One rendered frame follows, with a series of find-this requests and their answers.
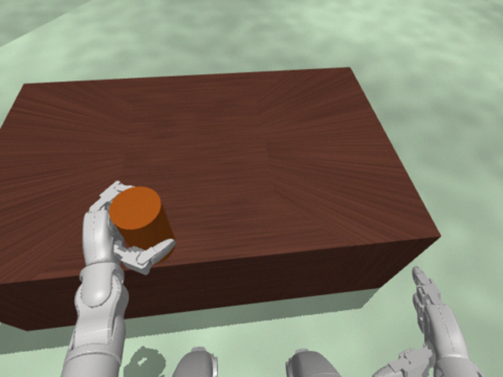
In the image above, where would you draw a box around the right robot arm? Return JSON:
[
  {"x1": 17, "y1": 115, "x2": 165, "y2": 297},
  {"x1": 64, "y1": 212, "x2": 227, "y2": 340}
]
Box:
[{"x1": 434, "y1": 357, "x2": 484, "y2": 377}]

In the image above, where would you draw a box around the left robot arm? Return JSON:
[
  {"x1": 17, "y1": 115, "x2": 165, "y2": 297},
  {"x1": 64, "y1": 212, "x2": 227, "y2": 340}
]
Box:
[{"x1": 61, "y1": 262, "x2": 129, "y2": 377}]

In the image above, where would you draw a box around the right robot hand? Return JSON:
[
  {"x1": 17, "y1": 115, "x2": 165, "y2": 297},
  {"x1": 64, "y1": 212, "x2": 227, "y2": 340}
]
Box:
[{"x1": 372, "y1": 266, "x2": 470, "y2": 377}]

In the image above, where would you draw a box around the left robot hand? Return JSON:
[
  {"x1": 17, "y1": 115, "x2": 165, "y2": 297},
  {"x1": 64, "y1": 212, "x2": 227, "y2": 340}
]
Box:
[{"x1": 83, "y1": 181, "x2": 176, "y2": 275}]

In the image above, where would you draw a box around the can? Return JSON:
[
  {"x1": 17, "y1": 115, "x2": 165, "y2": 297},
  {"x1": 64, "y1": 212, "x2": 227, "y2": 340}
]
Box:
[{"x1": 109, "y1": 186, "x2": 175, "y2": 264}]

